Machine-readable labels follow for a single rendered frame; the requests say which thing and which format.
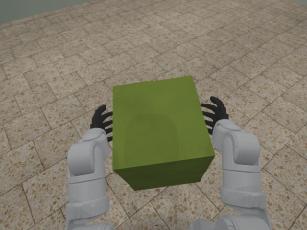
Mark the right robot forearm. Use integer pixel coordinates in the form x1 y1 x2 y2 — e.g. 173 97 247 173
212 119 272 230

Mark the robot right hand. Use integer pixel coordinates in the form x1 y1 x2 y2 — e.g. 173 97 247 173
201 96 229 135

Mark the robot left hand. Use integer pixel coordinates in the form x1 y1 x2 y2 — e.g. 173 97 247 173
90 104 113 142

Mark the right robot upper arm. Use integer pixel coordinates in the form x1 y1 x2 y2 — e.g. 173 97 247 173
214 215 270 230

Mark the robot right thigh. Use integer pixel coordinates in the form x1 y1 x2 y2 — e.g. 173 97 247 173
188 219 215 230

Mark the carton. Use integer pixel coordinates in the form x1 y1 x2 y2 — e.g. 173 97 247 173
112 75 216 191

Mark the left robot forearm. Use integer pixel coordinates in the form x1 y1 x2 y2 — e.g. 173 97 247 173
65 128 110 230

